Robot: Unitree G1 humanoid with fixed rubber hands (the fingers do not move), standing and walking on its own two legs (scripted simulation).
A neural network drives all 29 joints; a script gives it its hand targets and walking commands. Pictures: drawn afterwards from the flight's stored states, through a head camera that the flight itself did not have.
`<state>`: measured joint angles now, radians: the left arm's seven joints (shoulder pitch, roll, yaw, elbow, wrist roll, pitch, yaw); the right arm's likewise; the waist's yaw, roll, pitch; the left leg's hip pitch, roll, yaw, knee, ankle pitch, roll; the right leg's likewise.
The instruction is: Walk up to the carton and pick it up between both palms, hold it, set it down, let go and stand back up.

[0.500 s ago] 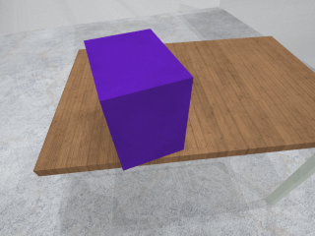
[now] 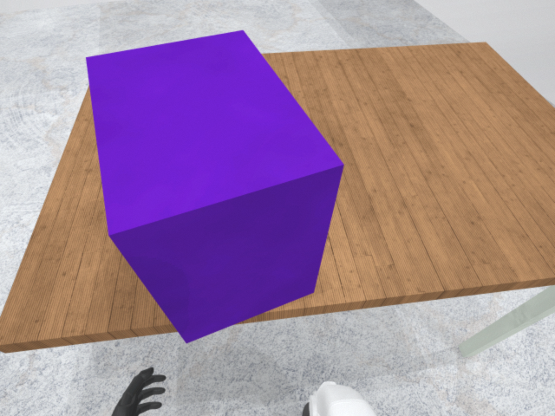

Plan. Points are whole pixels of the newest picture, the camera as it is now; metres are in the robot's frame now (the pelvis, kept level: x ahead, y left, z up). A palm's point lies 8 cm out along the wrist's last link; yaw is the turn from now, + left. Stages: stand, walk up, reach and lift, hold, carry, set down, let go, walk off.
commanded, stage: walk up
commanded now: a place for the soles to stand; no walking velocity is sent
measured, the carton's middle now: (214, 189) +0.38 +0.09 +0.13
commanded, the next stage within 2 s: reach and lift in 1.82 s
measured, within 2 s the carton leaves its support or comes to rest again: neither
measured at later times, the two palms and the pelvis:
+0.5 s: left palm out of the picture +0.03 +0.30 -0.13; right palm out of the picture +0.07 -0.24 -0.08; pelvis -0.05 +0.01 +0.00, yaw +7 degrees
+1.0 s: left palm out of the picture -0.05 +0.25 -0.10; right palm out of the picture +0.02 -0.25 -0.09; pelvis -0.07 +0.00 +0.02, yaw +6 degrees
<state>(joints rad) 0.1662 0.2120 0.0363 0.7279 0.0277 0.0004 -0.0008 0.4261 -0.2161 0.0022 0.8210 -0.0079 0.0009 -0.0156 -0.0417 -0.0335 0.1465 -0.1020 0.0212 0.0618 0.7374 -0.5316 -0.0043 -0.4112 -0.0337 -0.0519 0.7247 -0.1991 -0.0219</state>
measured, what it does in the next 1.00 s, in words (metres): steps on the spot: left foot, then right foot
